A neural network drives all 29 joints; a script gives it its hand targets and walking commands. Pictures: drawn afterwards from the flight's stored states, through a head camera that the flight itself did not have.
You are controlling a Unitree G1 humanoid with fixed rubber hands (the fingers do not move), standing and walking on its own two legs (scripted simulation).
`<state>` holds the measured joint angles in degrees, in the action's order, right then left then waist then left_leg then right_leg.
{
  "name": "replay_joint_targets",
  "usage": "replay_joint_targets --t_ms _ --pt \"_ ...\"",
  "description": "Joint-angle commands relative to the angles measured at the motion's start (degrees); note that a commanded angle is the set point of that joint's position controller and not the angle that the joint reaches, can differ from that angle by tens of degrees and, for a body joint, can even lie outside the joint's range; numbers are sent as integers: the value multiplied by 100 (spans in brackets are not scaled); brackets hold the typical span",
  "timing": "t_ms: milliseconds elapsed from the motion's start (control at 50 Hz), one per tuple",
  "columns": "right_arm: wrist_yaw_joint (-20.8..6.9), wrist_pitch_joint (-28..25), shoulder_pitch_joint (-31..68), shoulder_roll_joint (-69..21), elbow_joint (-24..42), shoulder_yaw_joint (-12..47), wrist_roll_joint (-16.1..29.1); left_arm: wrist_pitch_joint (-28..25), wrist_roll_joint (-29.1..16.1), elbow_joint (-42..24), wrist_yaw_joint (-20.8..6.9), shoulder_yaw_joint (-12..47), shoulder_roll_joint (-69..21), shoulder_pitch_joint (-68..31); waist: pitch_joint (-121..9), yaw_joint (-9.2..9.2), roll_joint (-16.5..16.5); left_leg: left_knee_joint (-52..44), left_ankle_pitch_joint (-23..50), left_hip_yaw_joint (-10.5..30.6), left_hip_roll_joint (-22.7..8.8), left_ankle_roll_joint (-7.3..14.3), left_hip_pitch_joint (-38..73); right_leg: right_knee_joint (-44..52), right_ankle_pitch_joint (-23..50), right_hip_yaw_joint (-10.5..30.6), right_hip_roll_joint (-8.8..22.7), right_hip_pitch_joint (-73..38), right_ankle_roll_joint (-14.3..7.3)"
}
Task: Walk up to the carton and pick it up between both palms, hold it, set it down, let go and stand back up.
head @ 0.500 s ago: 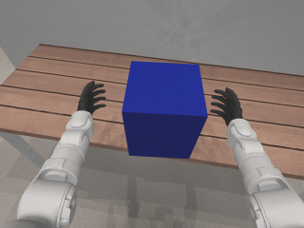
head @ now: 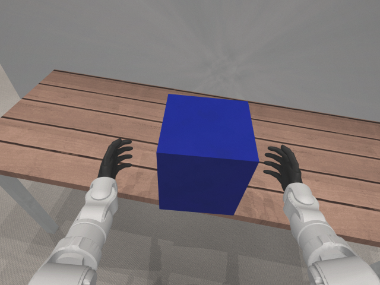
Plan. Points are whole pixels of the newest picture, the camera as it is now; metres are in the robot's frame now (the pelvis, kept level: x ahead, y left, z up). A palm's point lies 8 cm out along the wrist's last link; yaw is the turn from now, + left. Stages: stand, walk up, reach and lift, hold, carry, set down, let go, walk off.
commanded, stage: set down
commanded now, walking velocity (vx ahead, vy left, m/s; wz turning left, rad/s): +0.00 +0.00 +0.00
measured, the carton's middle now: (202, 157) +0.46 -0.01 -0.01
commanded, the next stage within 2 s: let go in 1.54 s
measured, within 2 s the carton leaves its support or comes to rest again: neither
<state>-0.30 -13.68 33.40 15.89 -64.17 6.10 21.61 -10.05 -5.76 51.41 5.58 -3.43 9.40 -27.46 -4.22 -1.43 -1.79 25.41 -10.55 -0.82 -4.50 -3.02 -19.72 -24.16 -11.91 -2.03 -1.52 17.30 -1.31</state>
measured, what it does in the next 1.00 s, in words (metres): stands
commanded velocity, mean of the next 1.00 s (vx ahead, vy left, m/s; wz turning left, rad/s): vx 0.00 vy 0.00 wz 0.00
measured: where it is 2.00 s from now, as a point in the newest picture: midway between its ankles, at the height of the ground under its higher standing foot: outside the picture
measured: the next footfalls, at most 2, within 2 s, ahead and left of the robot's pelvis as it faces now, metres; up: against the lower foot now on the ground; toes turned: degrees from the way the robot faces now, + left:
none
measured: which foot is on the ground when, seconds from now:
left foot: down 0.00-1.00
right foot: down 0.00-1.00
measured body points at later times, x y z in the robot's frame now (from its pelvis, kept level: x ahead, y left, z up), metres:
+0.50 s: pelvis +0.02 +0.00 +0.00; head +0.03 +0.01 +0.45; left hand +0.29 +0.21 -0.03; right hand +0.29 -0.20 -0.03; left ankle +0.02 +0.15 -0.74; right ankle +0.00 -0.10 -0.74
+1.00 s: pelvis +0.03 +0.01 +0.00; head +0.03 +0.02 +0.45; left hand +0.26 +0.21 -0.05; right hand +0.25 -0.20 -0.05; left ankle +0.02 +0.15 -0.74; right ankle +0.00 -0.10 -0.74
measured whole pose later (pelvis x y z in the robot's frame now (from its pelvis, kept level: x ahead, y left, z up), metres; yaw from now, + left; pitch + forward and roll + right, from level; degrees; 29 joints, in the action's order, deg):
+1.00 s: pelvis +0.03 +0.01 +0.00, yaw -1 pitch -3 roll +0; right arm -1.5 -21.3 -1.1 10.1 -48.1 1.3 7.9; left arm -9.4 -2.5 36.1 4.5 -0.2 7.5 2.9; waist 1.6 -0.8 -1.4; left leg 23.8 -14.0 -2.9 -3.1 -2.0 -7.0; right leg -23.5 -15.2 -0.1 -0.1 5.6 -0.2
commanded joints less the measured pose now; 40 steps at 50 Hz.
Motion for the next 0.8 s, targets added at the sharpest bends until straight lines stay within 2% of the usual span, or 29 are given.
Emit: replay_joint_targets --t_ms 0,40,60,80,140,160,180,200,220,260,300,340,360,380,400,420,460,500,540,560,580,620,660,700,720,740,780 --pt "17 -859 852 672 1209 -210 -121 -741 180 -1350 -134 -169 340 -786 -2066 77 474 191 1815 -147 517 -34 1680 405 1117 70 -172 -252 227" --pt "21 -1032 751 618 1615 -403 -300 -979 -2 -1626 -88 -9 335 -790 -2038 228 354 163 1522 -116 514 -17 1544 353 968 52 -152 -264 223" --pt "16 -1142 461 553 1836 -396 -353 -1091 0 -1851 -40 -28 345 -545 -2054 182 266 192 1644 -97 524 -3 1594 285 1135 49 -145 -243 225" --pt "0 -1205 467 497 2004 -384 -407 -1154 28 -1776 -35 -25 351 -453 -2003 193 205 210 1691 -111 534 -13 1533 283 1213 76 -120 -315 252" --pt "-59 -1266 252 458 2260 -455 -444 -1318 -156 -1968 48 140 361 -347 -1956 178 193 221 1353 -86 535 15 1357 224 926 115 -100 -230 238" --pt "-60 -1273 71 432 2404 -361 -472 -1337 -167 -1927 64 45 437 -105 -1900 94 9 210 1234 -56 522 63 1288 190 908 146 -89 -319 242" --pt "-46 -1292 -106 478 2422 -475 -552 -1367 -262 -2003 47 111 439 1 -1972 231 -80 215 1165 -94 529 65 1248 161 966 152 -94 -376 250" --pt "-16 -1370 -312 464 2654 -486 -652 -1424 -237 -2014 39 -10 457 231 -2003 216 -140 230 1129 -96 547 90 1130 105 1143 207 -63 -545 267" --pt "18 -1409 -511 335 2635 -382 -678 -1479 -239 -1928 -19 -37 536 408 -1992 186 -247 230 1117 -157 585 138 974 71 1385 256 -29 -769 297" --pt "41 -1517 -684 287 2584 -336 -592 -1566 -250 -1932 -80 20 438 583 -2165 179 -50 234 1296 -146 577 129 948 -83 1860 351 47 -1047 301" --pt "44 -1650 -1115 248 2447 -212 -605 -1563 -243 -1695 -150 -31 318 1089 -1978 131 -203 279 1558 -109 570 80 1074 -103 2241 307 -12 -1116 281" --pt "83 -1719 -1506 192 2136 -77 -709 -1514 -56 -1314 -301 -174 353 1550 -1549 145 -306 164 1520 -153 598 148 1072 -40 2444 344 52 -1233 336" --pt "104 -1724 -1679 128 1847 -32 -661 -1459 59 -1227 -365 -234 281 1723 -1388 122 -138 114 1537 -127 572 133 1149 -28 2434 322 64 -1275 324" --pt "123 -1754 -1568 169 1842 -102 -699 -1393 60 -1299 -437 -222 315 1566 -1283 161 -126 79 1442 -169 564 136 1291 63 2236 299 32 -1149 312" --pt "109 -1758 -1617 60 1783 -35 -678 -1367 94 -1273 -449 -263 296 1672 -1050 61 -55 55 1569 -106 541 115 1420 105 2177 318 37 -1040 298" --pt "88 -1798 -1545 108 1887 -95 -651 -1387 82 -1507 -420 -222 302 1545 -1094 97 57 98 1518 -102 544 26 1499 155 1928 293 17 -890 238" --pt "-3 -1886 -1678 160 1991 -189 -647 -1445 46 -1884 -297 -89 275 1526 -953 101 235 145 1609 -58 521 -103 1746 239 1466 189 -69 -558 153" --pt "-122 -1920 -1694 203 1995 -297 -716 -1502 58 -2142 -139 -5 252 1435 -932 83 388 136 1445 -36 468 -145 1955 326 865 109 -100 -257 46" --pt "-174 -1790 -1681 188 1926 -338 -835 -1346 101 -2060 -52 86 196 1348 -609 176 291 78 1136 -53 460 -111 1924 442 504 111 -65 -74 2" --pt "-198 -1722 -1719 210 1944 -390 -868 -1266 63 -2094 -8 175 186 1415 -550 156 331 48 976 -55 442 -93 1904 431 319 70 -74 -41 -20" --pt "-209 -1650 -1654 213 1975 -391 -864 -1174 36 -2022 12 213 198 1367 -384 160 188 -9 716 -94 447 -63 1821 463 106 88 -56 -37 1" --pt "-198 -1456 -1696 139 1995 -461 -1031 -1018 3 -1875 7 252 221 1350 -152 168 102 -131 179 -112 442 68 1600 541 -296 159 22 -105 3" --pt "-189 -1421 -1714 70 2166 -604 -1077 -1001 -6 -2068 67 331 289 1234 -422 148 246 -79 239 -79 425 60 1630 479 -300 178 33 -48 -30" --pt "-195 -1359 -1801 65 2248 -703 -1186 -964 -74 -1981 116 397 355 1338 -400 143 135 -67 71 -147 417 93 1497 462 -411 225 78 -222 -25" --pt "-196 -1389 -1926 71 2444 -787 -1174 -1007 -141 -2215 137 392 374 1409 -617 115 90 -107 246 -144 417 100 1548 390 -167 175 70 -298 -15" --pt "-198 -1272 -2060 43 2007 -744 -1291 -831 3 -1845 98 415 291 1559 -458 134 107 -114 410 -149 419 87 1717 415 -2 184 49 -320 -36" --pt "-169 -1143 -2268 92 2049 -740 -1293 -571 104 -2017 50 359 271 1788 -508 102 219 -175 645 -156 431 61 1897 456 283 145 33 -436 -47"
